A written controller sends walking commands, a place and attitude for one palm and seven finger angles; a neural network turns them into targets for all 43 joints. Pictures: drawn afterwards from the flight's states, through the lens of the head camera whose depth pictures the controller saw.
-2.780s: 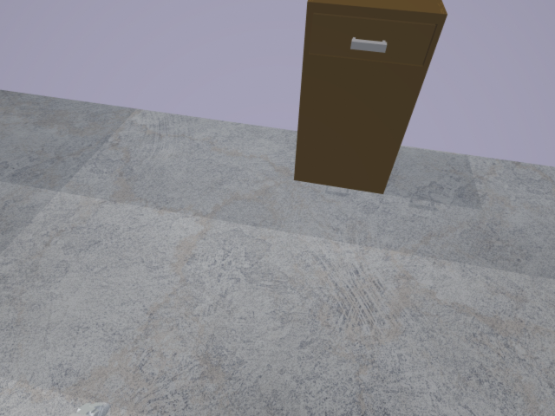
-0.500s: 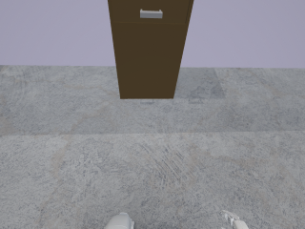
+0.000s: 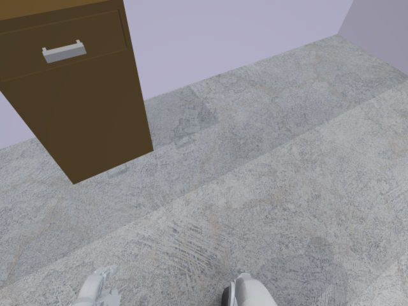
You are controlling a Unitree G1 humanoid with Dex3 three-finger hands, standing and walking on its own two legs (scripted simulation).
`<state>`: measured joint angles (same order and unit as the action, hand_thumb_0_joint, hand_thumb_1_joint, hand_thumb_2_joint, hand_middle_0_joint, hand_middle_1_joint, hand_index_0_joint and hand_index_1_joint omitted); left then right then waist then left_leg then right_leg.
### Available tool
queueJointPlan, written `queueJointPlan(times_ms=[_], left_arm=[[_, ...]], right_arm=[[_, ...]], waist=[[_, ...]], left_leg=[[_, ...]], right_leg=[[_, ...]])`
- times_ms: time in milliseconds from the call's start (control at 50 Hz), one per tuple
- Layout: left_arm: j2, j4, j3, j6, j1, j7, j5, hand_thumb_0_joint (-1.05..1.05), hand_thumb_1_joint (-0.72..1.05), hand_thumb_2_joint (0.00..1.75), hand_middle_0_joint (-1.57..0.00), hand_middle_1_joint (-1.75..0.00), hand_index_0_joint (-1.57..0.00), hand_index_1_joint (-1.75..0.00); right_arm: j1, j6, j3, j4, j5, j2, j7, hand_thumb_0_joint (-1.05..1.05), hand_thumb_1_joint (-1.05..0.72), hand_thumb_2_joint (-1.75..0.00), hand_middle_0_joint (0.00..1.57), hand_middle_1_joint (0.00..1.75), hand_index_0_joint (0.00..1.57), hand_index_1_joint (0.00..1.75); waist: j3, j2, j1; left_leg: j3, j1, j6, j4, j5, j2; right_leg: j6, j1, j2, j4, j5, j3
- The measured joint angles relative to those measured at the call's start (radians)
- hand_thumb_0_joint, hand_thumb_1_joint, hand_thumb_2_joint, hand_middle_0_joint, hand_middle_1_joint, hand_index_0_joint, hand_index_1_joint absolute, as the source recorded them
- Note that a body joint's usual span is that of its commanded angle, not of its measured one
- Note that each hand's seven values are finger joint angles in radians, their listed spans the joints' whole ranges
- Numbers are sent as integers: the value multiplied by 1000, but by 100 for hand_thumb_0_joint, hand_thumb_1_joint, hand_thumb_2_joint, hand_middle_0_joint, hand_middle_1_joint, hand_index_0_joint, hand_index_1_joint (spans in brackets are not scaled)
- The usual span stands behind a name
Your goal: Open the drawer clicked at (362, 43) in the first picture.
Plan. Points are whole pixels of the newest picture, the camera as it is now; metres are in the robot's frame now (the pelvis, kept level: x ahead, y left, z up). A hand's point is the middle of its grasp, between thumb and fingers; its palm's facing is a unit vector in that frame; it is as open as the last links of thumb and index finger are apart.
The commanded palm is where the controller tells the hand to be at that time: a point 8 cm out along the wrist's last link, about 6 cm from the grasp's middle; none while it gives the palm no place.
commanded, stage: walk to a spot facing it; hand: left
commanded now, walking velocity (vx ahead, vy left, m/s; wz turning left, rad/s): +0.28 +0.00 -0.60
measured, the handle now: (63, 49) +0.88 +0.46 -0.01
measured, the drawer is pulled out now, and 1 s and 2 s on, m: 0.00 0.00 0.00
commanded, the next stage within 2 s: none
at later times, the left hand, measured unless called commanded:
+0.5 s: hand (116, 242) +0.29 +0.21 -0.17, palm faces -0.15 -0.96 -0.25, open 7.3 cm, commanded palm none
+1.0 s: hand (171, 168) +0.50 +0.09 -0.16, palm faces -0.58 -0.77 -0.27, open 7.4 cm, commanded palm none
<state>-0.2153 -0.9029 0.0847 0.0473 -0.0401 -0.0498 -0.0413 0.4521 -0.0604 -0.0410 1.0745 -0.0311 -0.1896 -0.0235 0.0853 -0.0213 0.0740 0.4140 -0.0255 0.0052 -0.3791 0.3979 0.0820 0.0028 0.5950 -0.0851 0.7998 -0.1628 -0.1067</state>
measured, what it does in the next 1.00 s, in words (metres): walks ahead, turning right: right foot, then left foot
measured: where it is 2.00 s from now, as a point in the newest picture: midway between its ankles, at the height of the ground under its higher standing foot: (188, 283)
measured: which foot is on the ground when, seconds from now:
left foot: down 0.00-0.08, up 0.10-0.50, down 0.52-1.00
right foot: up 0.00-0.08, down 0.10-0.52, up 0.54-0.98, down 1.00-1.00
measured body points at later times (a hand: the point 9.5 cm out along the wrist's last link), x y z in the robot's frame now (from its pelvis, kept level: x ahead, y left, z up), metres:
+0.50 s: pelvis +0.21 +0.01 -0.01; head +0.24 +0.01 +0.44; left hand +0.29 +0.26 -0.15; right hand +0.31 -0.26 -0.12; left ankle +0.33 +0.11 -0.73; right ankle +0.14 -0.10 -0.73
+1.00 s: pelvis +0.27 +0.00 -0.01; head +0.30 -0.04 +0.43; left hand +0.53 +0.13 -0.14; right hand +0.12 -0.22 -0.17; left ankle +0.33 +0.11 -0.73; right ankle +0.22 -0.10 -0.74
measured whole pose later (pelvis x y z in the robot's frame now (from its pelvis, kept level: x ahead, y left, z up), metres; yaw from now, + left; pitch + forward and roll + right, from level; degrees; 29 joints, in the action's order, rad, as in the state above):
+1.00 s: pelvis +0.27 +0.00 -0.01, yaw -37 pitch +0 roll +1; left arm -0.22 -0.87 0.09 0.05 -0.13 -0.02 -0.03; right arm 0.29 0.03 -0.08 0.96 -0.03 -0.24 0.00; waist 0.08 0.02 0.04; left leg 0.40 0.27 0.03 -0.69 0.37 0.23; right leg -0.01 0.34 -0.06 0.64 -0.29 -0.11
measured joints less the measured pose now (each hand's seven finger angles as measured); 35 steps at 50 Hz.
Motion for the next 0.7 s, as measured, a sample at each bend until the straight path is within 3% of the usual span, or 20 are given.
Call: queueJointPlan(times_ms=[60, 100, 120, 160, 200, 280, 340, 420, 500, 540, 580, 640, 700], left_arm=[[20, 10, -16, -17, 28, -1, 1, 0, 91, 90, -19, -29, -20, -30], [21, 18, -26, -45, 26, -2, 1, 0, 91, 90, -19, -29, -20, -30], [22, 20, -29, -62, 21, 3, 5, 0, 91, 90, -19, -29, -20, -30], [25, 18, -33, -77, -4, 15, 21, 0, 91, 90, -19, -29, -20, -30], [27, 3, -36, -75, -46, 28, 28, 0, 90, 90, -20, -30, -20, -30], [24, -41, -18, -74, -131, 50, 25, -1, 92, 90, -20, -30, -21, -30], [4, -60, -8, -71, -172, 49, 18, -1, 93, 90, -20, -30, -21, -30], [-16, -64, -2, -67, -216, 45, 16, -1, 92, 90, -20, -30, -21, -30], [-29, -58, 6, -48, -256, 49, 19, 0, 91, 90, -20, -30, -20, -30], [-37, -60, 12, -34, -272, 51, 28, 0, 91, 90, -20, -30, -20, -30], [-44, -70, 16, -19, -276, 52, 26, 0, 91, 90, -20, -30, -20, -30], [-45, -72, 21, -1, -267, 39, 17, 1, 91, 90, -19, -29, -20, -30], [-39, -51, 21, 11, -243, 29, 16, 1, 91, 90, -19, -29, -20, -30]], right_arm=[[34, 12, 2, 10, 0, 8, 5, 0, -91, -90, 19, 30, 20, 30], [60, 24, 7, 14, 8, 23, 14, 0, -91, -90, 19, 30, 20, 30], [55, 35, 9, 14, 16, 27, 18, 0, -91, -90, 19, 30, 20, 30], [13, 52, 10, 5, 22, 30, 15, 1, -91, -90, 20, 30, 20, 30], [-45, 58, 6, -21, 17, 29, 13, 1, -91, -90, 20, 30, 20, 30], [-169, 53, 0, -103, 7, 24, 13, 1, -91, -90, 20, 30, 20, 30], [-248, 48, -3, -151, 4, 20, 18, 0, -91, -90, 19, 30, 20, 30], [-332, 44, 0, -184, 7, 9, 24, 0, -91, -90, 19, 30, 20, 30], [-377, 39, 7, -202, 14, -2, 20, 0, -91, -90, 19, 30, 20, 30], [-388, 28, 14, -210, 9, -4, 16, 0, -91, -90, 20, 30, 20, 30], [-395, 30, 28, -216, 6, 3, 18, 0, -91, -90, 20, 30, 20, 30], [-378, 34, 36, -223, 4, 16, 15, 0, -90, -90, 20, 30, 21, 30], [-348, 38, 35, -209, 5, 21, 10, 0, -90, -90, 20, 30, 21, 30]], waist=[[17, 15, 15], [17, 5, 11], [21, 2, 3], [32, 0, -1], [29, 6, -4], [-6, 21, -14], [-29, 30, -39], [-41, 28, -88], [-48, 12, -131], [-51, -2, -140], [-46, -19, -150], [-42, -24, -137], [-34, -22, -124]], left_leg=[[32, -24, 32, -69, 69, 40], [25, 22, 44, -272, 108, 89], [-35, 94, 52, -464, 127, 105], [-193, 252, 51, -806, 120, 85], [-285, 379, 53, -951, 46, 76], [-356, 554, 68, -843, -37, 96], [-373, 613, 78, -695, -93, 99], [-373, 593, 79, -485, -116, 64], [-341, 478, 69, -267, -149, 6], [-315, 438, 18, -227, -232, -1], [-271, 421, -20, -274, -168, 13], [-226, 365, -30, -238, -135, 33], [-187, 315, -31, -179, -149, 44]], right_leg=[[-42, -71, 50, -105, -67, -39], [-84, -153, 77, -192, -25, -59], [-101, -148, 85, -160, -24, -53], [-109, -166, 102, -118, -84, -33], [-101, -218, 123, -156, -106, -11], [-88, -294, 147, -258, -84, 42], [-77, -325, 150, -289, -93, 79], [-53, -357, 146, -285, -130, 128], [-18, -381, 137, -228, -202, 176], [-4, -350, 136, -100, -286, 191], [12, -272, 126, 135, -388, 167], [34, -172, 91, 361, -356, 98], [53, -112, 53, 405, -287, 60]])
